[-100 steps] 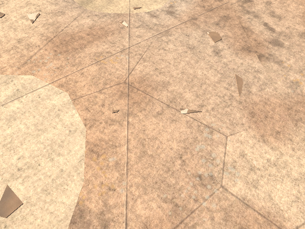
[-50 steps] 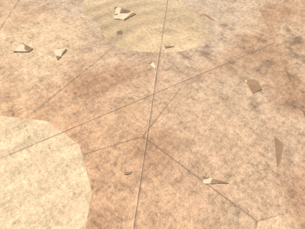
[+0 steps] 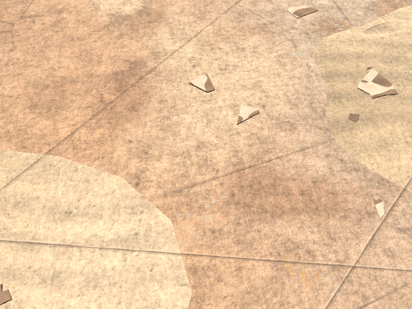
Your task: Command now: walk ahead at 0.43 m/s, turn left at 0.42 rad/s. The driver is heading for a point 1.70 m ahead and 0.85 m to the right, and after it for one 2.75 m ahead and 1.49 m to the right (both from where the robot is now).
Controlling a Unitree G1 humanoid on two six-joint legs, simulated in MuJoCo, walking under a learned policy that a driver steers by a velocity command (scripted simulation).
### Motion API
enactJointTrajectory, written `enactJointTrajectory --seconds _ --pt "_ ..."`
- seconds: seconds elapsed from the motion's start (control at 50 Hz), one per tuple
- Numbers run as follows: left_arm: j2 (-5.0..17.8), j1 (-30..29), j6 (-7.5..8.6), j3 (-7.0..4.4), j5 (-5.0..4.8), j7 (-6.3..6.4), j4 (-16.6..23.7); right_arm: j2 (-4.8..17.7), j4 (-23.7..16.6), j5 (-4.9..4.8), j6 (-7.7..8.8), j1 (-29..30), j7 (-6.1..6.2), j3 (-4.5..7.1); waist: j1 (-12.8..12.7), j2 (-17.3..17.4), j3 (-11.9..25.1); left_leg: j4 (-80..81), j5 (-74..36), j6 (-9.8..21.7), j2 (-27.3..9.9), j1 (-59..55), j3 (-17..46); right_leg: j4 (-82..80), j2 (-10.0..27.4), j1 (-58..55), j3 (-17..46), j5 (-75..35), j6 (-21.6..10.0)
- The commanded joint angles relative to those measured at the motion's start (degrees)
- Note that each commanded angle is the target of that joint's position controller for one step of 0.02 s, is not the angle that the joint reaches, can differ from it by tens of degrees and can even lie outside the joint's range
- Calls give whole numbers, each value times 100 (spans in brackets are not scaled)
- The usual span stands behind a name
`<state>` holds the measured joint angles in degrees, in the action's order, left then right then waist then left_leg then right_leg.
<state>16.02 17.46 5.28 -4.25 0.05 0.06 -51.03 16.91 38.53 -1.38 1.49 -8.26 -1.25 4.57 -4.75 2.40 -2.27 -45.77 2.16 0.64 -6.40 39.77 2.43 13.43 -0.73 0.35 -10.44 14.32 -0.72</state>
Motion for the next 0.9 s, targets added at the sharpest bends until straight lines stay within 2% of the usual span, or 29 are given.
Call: enactJointTrajectory --seconds 0.02,0.06,0.08,0.1,0.12,0.14,0.16,0.18,0.2,0.22,0.24,0.26,0.28,0.32,0.36,0.4,0.46,0.54,0.58,0.6,0.62,0.64,0.66,0.68,0.7,0.72,0.76,0.84,0.9 --pt "939 -117 -2 -173 -77 25 290 -13 -615 53 118 682 -102 -77 -4 -464 -213 789 -236 89 205 -345 -314 -306 1480 175 426 -2812 -823" --pt "1047 34 -88 -172 -155 6 146 45 -689 85 158 695 -139 -57 131 -620 -123 1154 99 242 425 -728 -413 82 1581 -92 482 -3831 -777" --pt "1154 -17 -114 -187 -203 9 121 186 -651 128 180 514 -140 -4 308 -761 40 1327 249 346 574 -1087 -483 421 1574 -209 534 -4514 -717" --pt "1211 -129 -135 -185 -249 15 102 375 -488 175 202 11 -124 86 655 -816 341 1699 17 472 722 -1774 -539 987 1452 -249 533 -4934 -587" --pt "1125 -150 -135 -139 -256 10 71 637 -243 221 213 -665 -69 198 1040 -712 736 2150 -929 623 766 -2925 -571 1839 1214 90 425 -4816 -381" --pt "793 -82 -81 -4 -74 -6 205 1108 -85 348 186 -1332 44 300 1219 -236 1487 1601 -3454 906 -174 -4653 234 3214 844 1235 398 -2838 -80" --pt "160 748 -36 226 62 -108 182 1310 -187 494 133 -1228 124 218 724 1129 2531 1202 -5865 2024 -2049 -6416 2246 5376 41 2965 813 2618 328" --pt "692 824 -47 91 -151 -105 -82 1039 -247 394 83 -1357 94 176 1047 659 3293 1412 -5408 2193 -2085 -6170 2346 5987 92 2912 1907 2924 344" --pt "942 242 -93 0 -326 -95 104 888 -171 280 74 -1040 62 138 1018 519 2462 1715 -4510 1940 -1706 -5542 1585 5988 327 3394 1725 2629 332" --pt "795 -60 -164 22 -286 -30 173 671 -115 191 103 -612 55 72 816 268 1687 2009 -3527 1620 -1350 -4753 1145 5599 538 3589 1512 2217 357" --pt "728 -101 -280 0 -187 43 105 426 -86 179 131 -275 54 2 629 200 1198 2318 -2872 1439 -1154 -3949 815 5340 673 3391 1454 1857 426" --pt "642 111 -434 -10 -148 93 38 335 -57 228 153 14 49 -20 379 311 999 2626 -2495 1349 -1019 -3140 463 5190 732 2797 1410 1558 503" --pt "561 265 -549 -19 -127 141 23 381 -43 305 177 225 57 7 234 386 920 2866 -2238 1361 -984 -2603 235 5180 647 2400 1271 1286 569" --pt "516 302 -682 -59 -98 220 136 496 -3 351 206 469 112 57 122 466 816 3103 -1768 1436 -1035 -2244 -62 5009 610 2322 1174 1047 613" --pt "507 35 -747 -79 -65 234 322 555 94 323 188 480 205 89 184 447 745 3257 -991 1423 -1110 -2275 -224 4665 712 2495 1190 667 561" --pt "496 -264 -783 -82 -53 192 494 579 183 292 129 472 300 104 279 433 679 3367 -193 1376 -1131 -2349 -360 4249 771 2535 1146 356 494" --pt "523 -583 -815 -93 -52 100 714 688 286 253 18 456 371 141 384 400 618 3358 196 1328 -1248 -2542 -479 3732 740 2463 992 303 401" --pt "567 -699 -845 -137 -56 -42 927 858 417 123 -111 411 348 204 391 401 610 2887 -45 1127 -1409 -2993 -566 2902 598 2210 734 542 176" --pt "576 -403 -830 -181 -33 -86 869 828 498 7 -173 418 349 211 208 294 660 2275 82 758 -1205 -2945 -811 1856 340 1576 512 -117 -68" --pt "805 -217 -812 -263 10 -47 834 647 647 14 -202 97 333 183 217 -152 591 1565 568 358 -861 -2683 -1084 1196 339 1174 850 -940 -293" --pt "1511 -80 -781 -429 17 70 922 356 551 240 -201 17 297 113 414 -1758 568 -148 2150 -234 -122 -1406 -1651 872 1612 426 2632 -3248 -818" --pt "1752 -133 -692 -424 161 48 1073 356 254 293 -186 560 331 98 237 -2189 577 -1462 3801 -509 673 -181 -919 667 2387 352 3942 -3786 -1933" --pt "1533 -85 -556 -380 203 -18 1086 565 225 223 -196 839 342 155 72 -1391 821 -2121 3669 -430 621 -43 -221 601 2201 340 3679 -3469 -1995" --pt "1438 -310 -453 -358 139 -9 1102 564 250 121 -206 808 357 174 243 -1154 765 -2191 3126 -324 537 77 -33 646 1895 321 3222 -3165 -1682" --pt "1263 -606 -433 -326 18 29 1160 573 390 136 -214 650 405 197 388 -855 765 -2063 2690 -301 450 101 59 707 1659 329 2940 -2865 -1375" --pt "1092 -820 -455 -268 -79 79 1218 675 425 179 -222 607 443 236 473 -889 745 -1943 2406 -318 416 17 114 703 1581 434 2822 -2811 -1241" --pt "1003 -823 -497 -223 -48 151 1280 607 456 169 -195 515 430 240 547 -917 924 -1937 2032 -366 549 -316 108 711 1421 529 2701 -3025 -1233" --pt "1126 -668 -550 -276 -76 232 1315 402 439 123 -151 654 409 164 423 -909 927 -779 1742 -486 661 -455 183 733 1294 338 2812 -2557 -1212" --pt "1211 -759 -609 -309 -65 240 1389 413 451 111 -135 693 355 142 374 -1058 822 -82 1694 -546 735 -928 210 699 1202 689 3015 -1851 -1225"
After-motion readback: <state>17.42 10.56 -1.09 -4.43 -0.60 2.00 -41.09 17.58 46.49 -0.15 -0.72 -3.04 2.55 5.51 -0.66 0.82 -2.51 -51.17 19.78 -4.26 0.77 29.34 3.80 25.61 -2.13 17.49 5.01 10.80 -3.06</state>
